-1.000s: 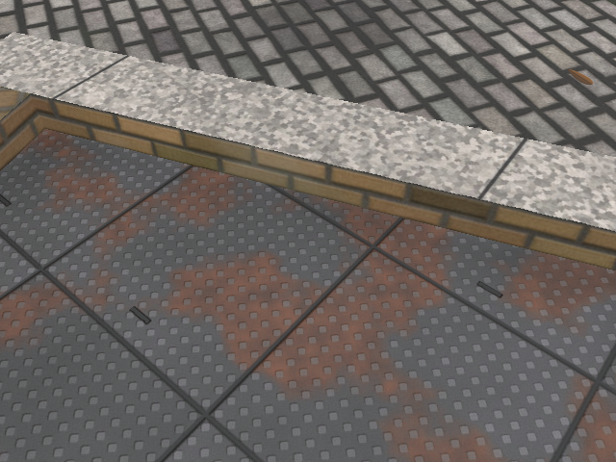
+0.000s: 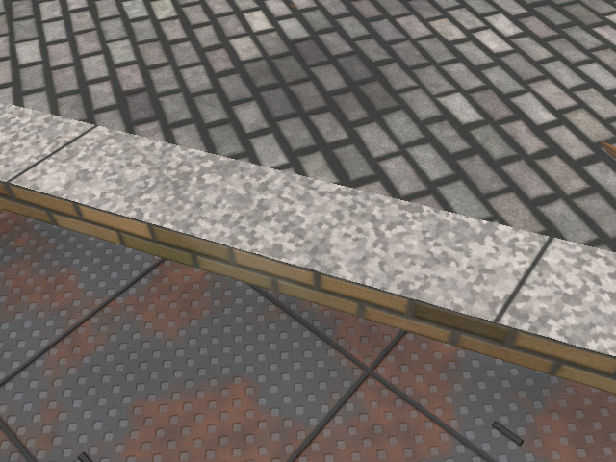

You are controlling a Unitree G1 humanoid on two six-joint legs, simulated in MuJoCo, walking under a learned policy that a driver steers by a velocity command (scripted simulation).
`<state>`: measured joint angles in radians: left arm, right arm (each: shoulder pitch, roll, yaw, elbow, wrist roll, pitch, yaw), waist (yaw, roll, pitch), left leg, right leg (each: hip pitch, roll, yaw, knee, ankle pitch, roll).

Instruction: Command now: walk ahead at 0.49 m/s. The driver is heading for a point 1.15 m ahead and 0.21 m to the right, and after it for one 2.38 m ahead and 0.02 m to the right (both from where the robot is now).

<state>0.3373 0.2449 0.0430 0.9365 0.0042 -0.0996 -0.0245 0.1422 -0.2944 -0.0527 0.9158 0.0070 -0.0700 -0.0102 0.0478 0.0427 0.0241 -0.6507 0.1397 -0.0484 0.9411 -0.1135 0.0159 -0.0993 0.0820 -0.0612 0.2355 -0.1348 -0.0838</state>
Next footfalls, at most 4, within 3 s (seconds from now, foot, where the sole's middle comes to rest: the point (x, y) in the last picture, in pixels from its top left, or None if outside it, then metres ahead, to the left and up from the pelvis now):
0.28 left None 0.35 0.16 -0.79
0.82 right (371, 408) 0.64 -0.06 -0.79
1.18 left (275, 332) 0.83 0.17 -0.79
1.72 right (406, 244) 1.01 -0.15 -0.65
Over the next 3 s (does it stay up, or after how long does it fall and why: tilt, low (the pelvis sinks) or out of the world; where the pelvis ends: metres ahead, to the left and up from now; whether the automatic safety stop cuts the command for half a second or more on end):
stays up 1.58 -0.32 0.13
